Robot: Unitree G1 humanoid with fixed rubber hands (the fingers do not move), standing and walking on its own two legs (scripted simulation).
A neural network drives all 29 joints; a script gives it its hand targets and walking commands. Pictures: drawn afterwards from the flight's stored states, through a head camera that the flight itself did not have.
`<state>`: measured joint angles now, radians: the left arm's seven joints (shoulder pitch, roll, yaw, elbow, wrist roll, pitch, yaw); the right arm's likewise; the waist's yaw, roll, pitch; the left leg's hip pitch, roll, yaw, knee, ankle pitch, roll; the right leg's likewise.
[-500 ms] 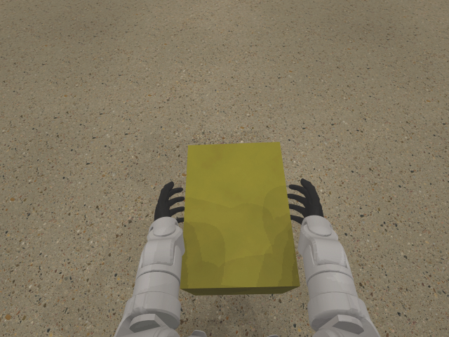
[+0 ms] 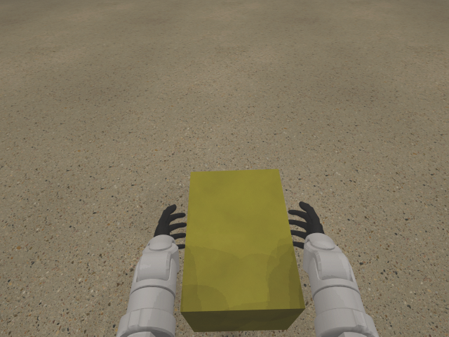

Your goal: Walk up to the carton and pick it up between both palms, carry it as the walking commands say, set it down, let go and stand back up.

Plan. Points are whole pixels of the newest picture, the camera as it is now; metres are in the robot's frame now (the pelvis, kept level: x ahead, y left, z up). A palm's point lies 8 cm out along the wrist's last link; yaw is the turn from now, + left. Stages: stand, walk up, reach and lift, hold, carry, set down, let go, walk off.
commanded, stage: reach and lift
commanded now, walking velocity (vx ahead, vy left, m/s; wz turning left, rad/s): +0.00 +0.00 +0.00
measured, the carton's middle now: (237, 248) +0.34 +0.00 -0.06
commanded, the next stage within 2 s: hold in 1.28 s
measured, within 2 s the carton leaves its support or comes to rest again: neither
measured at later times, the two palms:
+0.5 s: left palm (161, 236) +0.29 +0.14 +0.06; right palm (322, 232) +0.30 -0.15 +0.06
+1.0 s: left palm (162, 236) +0.30 +0.14 +0.06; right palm (324, 235) +0.29 -0.15 +0.06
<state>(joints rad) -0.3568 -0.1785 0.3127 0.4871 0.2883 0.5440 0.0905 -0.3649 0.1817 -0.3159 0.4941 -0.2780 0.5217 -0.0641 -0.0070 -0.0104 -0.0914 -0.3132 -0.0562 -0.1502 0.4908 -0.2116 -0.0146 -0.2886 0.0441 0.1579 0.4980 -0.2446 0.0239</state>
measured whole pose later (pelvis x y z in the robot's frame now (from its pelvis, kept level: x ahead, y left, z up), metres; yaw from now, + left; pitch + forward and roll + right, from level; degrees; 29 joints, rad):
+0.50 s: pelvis +0.00 +0.00 +0.01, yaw +0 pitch -7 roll +0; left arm -0.33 -0.17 0.24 0.36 0.31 0.77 0.04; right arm -0.35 0.18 -0.26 0.37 -0.31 0.74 -0.05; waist 0.00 -0.01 -0.03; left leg -0.07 -0.04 -0.15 0.38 -0.19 -0.02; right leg -0.04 0.04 0.15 0.39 -0.22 0.01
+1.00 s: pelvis +0.00 +0.00 +0.01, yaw +0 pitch -6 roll +0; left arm -0.34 -0.17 0.23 0.35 0.32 0.77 0.05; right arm -0.34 0.17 -0.27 0.36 -0.31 0.74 -0.04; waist 0.00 -0.01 -0.03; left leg -0.09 -0.04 -0.14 0.39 -0.18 -0.01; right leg -0.07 0.04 0.14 0.39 -0.21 0.01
